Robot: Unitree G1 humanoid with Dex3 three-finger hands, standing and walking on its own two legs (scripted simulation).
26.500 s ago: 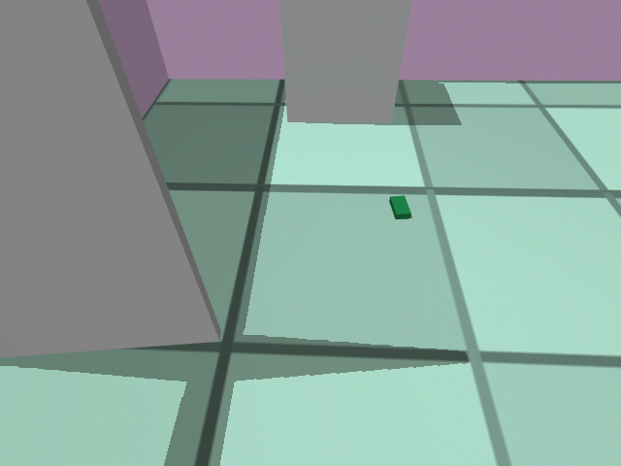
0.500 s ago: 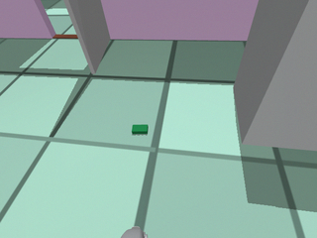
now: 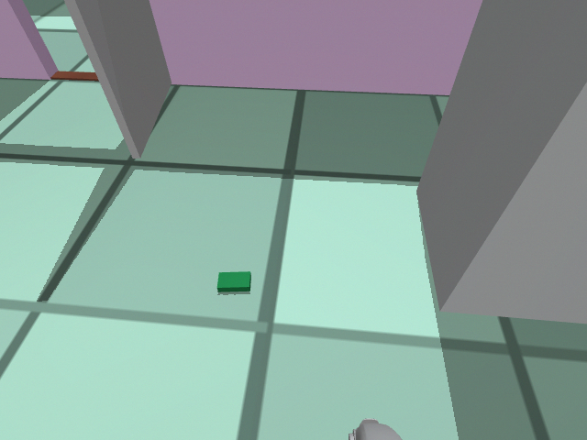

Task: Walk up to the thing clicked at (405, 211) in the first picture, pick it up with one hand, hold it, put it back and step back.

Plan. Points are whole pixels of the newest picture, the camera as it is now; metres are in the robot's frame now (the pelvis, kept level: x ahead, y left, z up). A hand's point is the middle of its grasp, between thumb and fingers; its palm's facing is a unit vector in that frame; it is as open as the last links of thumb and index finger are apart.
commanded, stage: walk up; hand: left
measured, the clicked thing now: (234, 281) +0.82 +0.25 -0.75
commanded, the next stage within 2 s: none
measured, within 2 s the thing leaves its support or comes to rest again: neither
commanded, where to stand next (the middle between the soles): +0.44 +0.01 m, yaw +1 degrees
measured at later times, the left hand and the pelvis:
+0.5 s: hand (140, 433) +0.18 +0.25 -0.13, palm faces +0.04 -0.92 -0.39, open 7.4 cm; pelvis +0.17 -0.03 +0.00, yaw +3 degrees
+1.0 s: hand (160, 311) +0.38 +0.27 -0.14, palm faces -0.03 -0.91 -0.41, open 7.4 cm; pelvis +0.32 -0.01 -0.01, yaw +2 degrees
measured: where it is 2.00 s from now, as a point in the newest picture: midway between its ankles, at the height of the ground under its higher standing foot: (298, 390)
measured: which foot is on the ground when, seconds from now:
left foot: down 0.00-0.12, up 0.14-0.56, down 0.58-1.00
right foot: up 0.00-0.08, down 0.10-0.60, up 0.62-0.98, down 1.00-1.00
